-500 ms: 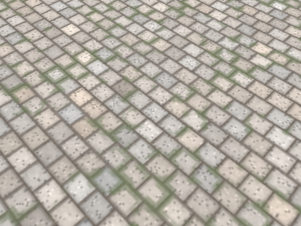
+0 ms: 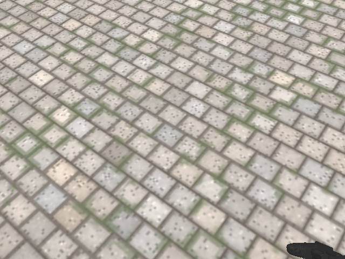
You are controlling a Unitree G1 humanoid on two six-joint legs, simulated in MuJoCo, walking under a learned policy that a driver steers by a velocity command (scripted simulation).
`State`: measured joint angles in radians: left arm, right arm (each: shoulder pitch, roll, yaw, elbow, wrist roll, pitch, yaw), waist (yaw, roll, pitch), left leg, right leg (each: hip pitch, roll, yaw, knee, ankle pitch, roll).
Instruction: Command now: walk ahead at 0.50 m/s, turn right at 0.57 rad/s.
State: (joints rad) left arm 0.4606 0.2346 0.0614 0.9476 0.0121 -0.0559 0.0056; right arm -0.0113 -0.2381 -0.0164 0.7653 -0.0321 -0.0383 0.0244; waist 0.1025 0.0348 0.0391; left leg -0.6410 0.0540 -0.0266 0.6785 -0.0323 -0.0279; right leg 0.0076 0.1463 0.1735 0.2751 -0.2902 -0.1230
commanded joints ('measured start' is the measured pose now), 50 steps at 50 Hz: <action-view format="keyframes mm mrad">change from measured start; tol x32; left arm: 1 43 171 37 -44 7 -7 16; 27 -515 62 -19 -316 29 43 -90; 33 -62 240 57 -206 56 26 -39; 50 -80 128 -4 -107 4 -28 -4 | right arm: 1 -107 -96 -15 -112 8 -29 -1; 6 392 -301 -77 -30 -33 -54 -50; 50 170 -62 -24 -36 14 9 7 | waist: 1 -26 -117 16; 6 -180 206 -375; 50 -77 -83 15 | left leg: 1 25 -39 2 -101 -22 23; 4 474 -85 17 -229 -68 79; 6 995 366 -535 -281 -252 219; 12 497 209 -204 -479 -103 180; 31 717 225 269 -104 710 128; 34 -53 -54 161 735 -535 7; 50 50 14 70 85 36 47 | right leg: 1 38 -280 211 42 586 -82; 4 -80 -205 165 311 761 -15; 6 -499 0 -12 854 -113 40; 8 -643 -101 -50 1005 -148 33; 23 -658 -212 -201 527 287 71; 31 -351 -59 -324 289 11 -51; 34 347 -519 592 29 -49 -290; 39 -107 -313 100 -27 444 -151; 50 -62 -272 -173 -74 847 -15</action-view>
